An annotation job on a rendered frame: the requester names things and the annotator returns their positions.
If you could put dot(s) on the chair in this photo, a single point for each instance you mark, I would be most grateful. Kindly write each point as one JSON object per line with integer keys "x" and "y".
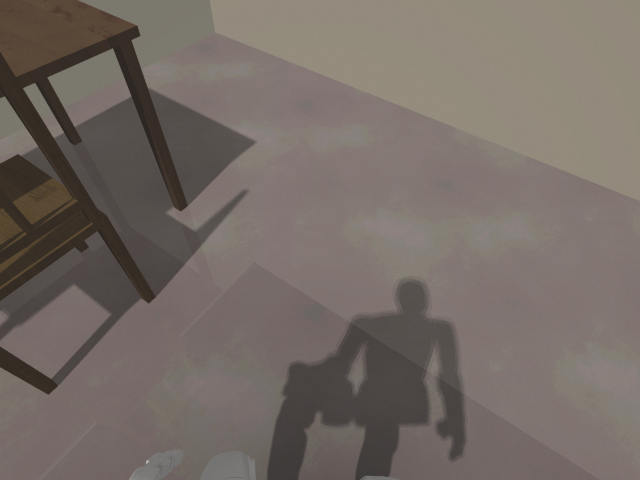
{"x": 41, "y": 220}

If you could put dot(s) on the robot left thigh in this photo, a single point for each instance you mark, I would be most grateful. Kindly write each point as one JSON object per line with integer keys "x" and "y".
{"x": 232, "y": 465}

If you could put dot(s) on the table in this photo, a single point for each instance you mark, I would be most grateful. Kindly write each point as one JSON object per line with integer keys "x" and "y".
{"x": 39, "y": 38}

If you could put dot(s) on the left robot hand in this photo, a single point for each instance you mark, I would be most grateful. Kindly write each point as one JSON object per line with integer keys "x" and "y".
{"x": 158, "y": 466}

